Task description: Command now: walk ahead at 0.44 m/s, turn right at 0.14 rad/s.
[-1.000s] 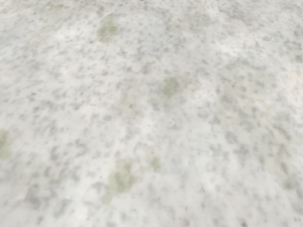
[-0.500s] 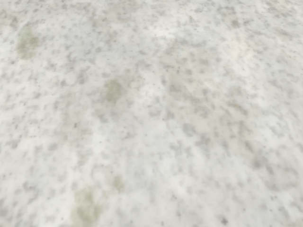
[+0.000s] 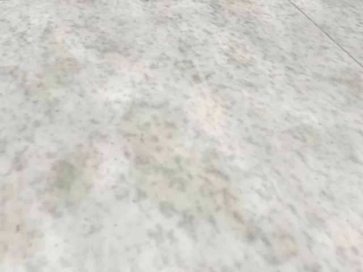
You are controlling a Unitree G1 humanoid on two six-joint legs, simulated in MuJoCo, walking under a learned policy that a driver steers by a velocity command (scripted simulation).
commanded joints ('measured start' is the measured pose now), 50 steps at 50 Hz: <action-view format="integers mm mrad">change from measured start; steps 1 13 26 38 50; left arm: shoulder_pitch -128 250 130 182 -49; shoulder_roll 50 181 41 127 43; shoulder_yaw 2 27 -18 -10 -29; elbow -84 4 102 139 -31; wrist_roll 2 27 -26 -17 6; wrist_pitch -10 -56 -96 -60 -18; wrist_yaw -8 47 44 78 35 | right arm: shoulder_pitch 9 38 -229 22 -88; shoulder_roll -125 -77 -35 -169 -173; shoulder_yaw -31 -11 -14 -57 -60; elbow -32 -18 -70 -38 -46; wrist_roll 5 29 -11 -42 16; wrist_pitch -27 -19 24 13 0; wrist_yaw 7 10 57 37 15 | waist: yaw -6 198 38 -122 43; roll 166 -35 -22 35 69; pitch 148 -196 155 -117 92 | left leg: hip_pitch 73 -322 -606 99 -121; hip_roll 210 99 91 21 117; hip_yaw -216 29 -19 -15 -274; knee -186 648 638 213 -96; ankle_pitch -86 271 165 -14 289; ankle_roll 135 34 -4 216 244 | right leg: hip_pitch -218 868 466 447 -50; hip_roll -71 -343 -270 -280 -185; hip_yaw -69 180 -123 -316 -98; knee -43 -539 -834 38 17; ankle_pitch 48 -210 324 698 14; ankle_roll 31 -173 -152 -62 74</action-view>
